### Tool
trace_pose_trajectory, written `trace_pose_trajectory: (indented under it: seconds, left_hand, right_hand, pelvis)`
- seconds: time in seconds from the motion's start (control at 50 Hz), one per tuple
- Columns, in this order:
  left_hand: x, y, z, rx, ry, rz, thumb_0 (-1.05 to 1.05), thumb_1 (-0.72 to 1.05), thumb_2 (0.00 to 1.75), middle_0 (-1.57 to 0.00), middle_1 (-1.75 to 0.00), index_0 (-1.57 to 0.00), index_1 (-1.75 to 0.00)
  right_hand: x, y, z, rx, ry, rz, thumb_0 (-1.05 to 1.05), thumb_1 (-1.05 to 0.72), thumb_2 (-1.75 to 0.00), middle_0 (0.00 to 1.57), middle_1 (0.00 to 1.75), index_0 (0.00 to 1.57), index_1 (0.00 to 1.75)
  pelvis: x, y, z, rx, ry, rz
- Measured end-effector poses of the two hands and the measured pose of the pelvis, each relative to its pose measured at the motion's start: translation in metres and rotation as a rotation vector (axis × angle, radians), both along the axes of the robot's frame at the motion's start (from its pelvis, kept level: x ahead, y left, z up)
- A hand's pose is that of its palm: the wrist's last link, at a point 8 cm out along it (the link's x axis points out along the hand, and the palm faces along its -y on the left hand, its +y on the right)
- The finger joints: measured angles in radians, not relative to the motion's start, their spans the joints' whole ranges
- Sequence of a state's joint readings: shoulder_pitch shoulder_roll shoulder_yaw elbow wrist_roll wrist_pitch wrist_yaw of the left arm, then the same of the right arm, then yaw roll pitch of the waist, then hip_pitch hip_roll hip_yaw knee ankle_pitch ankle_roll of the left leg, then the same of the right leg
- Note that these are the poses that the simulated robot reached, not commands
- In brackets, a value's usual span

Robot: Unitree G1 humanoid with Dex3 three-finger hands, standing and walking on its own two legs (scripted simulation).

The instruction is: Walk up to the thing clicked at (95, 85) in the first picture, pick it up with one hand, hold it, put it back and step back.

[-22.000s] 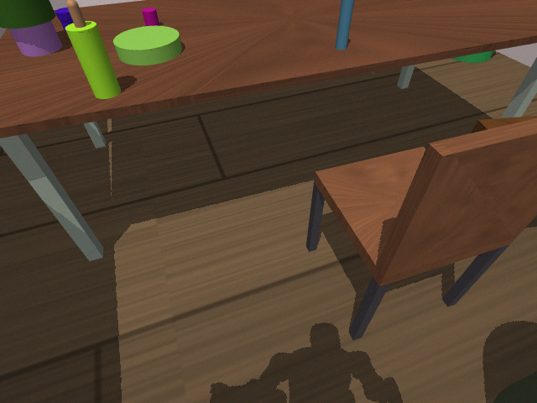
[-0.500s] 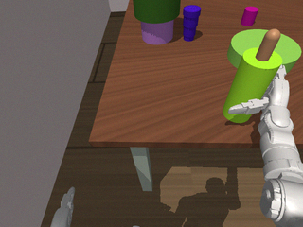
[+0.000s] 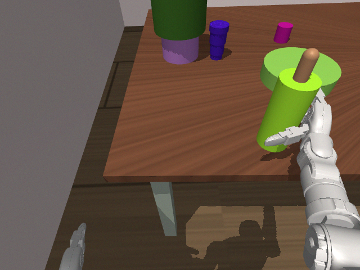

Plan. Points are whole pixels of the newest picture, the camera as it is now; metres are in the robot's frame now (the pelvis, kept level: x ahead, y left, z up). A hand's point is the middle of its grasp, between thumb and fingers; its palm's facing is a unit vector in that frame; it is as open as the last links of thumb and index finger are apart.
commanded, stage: close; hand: right
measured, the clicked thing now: (288, 103) +0.47 -0.20 +0.14
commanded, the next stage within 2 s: settle in 0.48 s
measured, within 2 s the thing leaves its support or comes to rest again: leaves its support in 0.94 s
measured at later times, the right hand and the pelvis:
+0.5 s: hand (292, 110) +0.45 -0.20 +0.13, palm faces +0.22 +0.98 +0.00, open 10.9 cm; pelvis +0.01 -0.01 +0.00, yaw +1 degrees
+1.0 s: hand (294, 109) +0.45 -0.20 +0.14, palm faces +0.21 +0.98 -0.04, open 11.2 cm; pelvis +0.02 -0.01 +0.01, yaw +0 degrees
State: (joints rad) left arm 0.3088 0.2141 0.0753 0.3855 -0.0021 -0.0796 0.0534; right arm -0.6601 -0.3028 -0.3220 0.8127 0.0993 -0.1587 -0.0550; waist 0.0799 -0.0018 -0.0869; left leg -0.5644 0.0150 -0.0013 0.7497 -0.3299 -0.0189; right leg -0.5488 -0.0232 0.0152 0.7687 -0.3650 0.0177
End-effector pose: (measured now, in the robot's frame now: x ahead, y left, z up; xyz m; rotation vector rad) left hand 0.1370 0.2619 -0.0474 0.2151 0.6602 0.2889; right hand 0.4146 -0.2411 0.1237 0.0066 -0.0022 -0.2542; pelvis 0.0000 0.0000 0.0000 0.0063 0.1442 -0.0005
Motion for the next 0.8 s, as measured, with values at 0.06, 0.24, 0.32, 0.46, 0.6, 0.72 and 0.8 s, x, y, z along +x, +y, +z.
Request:
trace_pose_trajectory:
  seconds: [0.06,0.24,0.32,0.46,0.6,0.72,0.8]
  left_hand:
    - [-0.001,0.004,0.003,0.013,-0.007,0.006,-0.01,-0.56,0.08,-0.06,-0.07,-0.06,-0.07]
    - [-0.009,-0.001,0.000,0.003,0.020,0.005,-0.01,-0.55,0.07,-0.05,-0.06,-0.06,-0.07]
    - [-0.004,-0.010,-0.002,-0.020,0.018,-0.007,-0.01,-0.55,0.07,-0.05,-0.06,-0.06,-0.07]
    - [0.002,-0.019,0.000,-0.046,-0.002,-0.018,-0.01,-0.55,0.07,-0.05,-0.06,-0.06,-0.07]
    - [-0.001,-0.007,0.000,-0.022,0.024,0.010,-0.01,-0.54,0.06,-0.05,-0.06,-0.06,-0.06]
    - [0.004,-0.003,0.003,-0.004,0.032,0.018,-0.01,-0.56,0.07,-0.06,-0.06,-0.06,-0.07]
    - [0.011,-0.006,0.003,-0.010,0.023,0.009,-0.01,-0.57,0.08,-0.06,-0.06,-0.06,-0.07]
  right_hand:
    - [0.003,-0.002,0.001,-0.005,0.003,0.005,-0.01,0.61,-0.04,0.40,0.18,0.40,0.18]
    - [0.006,-0.008,0.005,-0.013,-0.004,0.021,-0.01,0.56,-0.19,0.67,0.44,0.72,0.44]
    - [0.007,-0.010,0.008,-0.007,-0.014,0.019,-0.01,0.47,-0.32,0.77,0.56,0.83,0.57]
    - [0.008,-0.011,0.012,-0.016,-0.007,0.036,-0.01,0.43,-0.58,0.78,0.70,0.86,0.72]
    - [0.008,-0.014,0.010,-0.002,-0.006,0.032,-0.01,0.49,-0.79,0.75,0.81,0.82,0.84]
    - [0.009,-0.013,0.012,-0.018,0.004,0.037,-0.01,0.54,-0.87,0.73,0.88,0.80,0.92]
    - [0.010,-0.012,0.013,-0.026,0.027,0.039,-0.01,0.56,-0.90,0.72,0.91,0.79,0.95]
  pelvis:
    - [-0.001,0.000,0.000,0.001,0.003,0.002]
    - [0.000,-0.003,0.002,0.003,0.008,0.008]
    - [0.002,-0.004,0.003,0.003,0.007,0.009]
    - [0.007,-0.006,0.005,0.002,0.001,0.009]
    - [0.011,-0.008,0.006,0.003,-0.005,0.012]
    - [0.014,-0.009,0.008,0.005,-0.013,0.013]
    - [0.016,-0.009,0.009,0.008,-0.021,0.012]
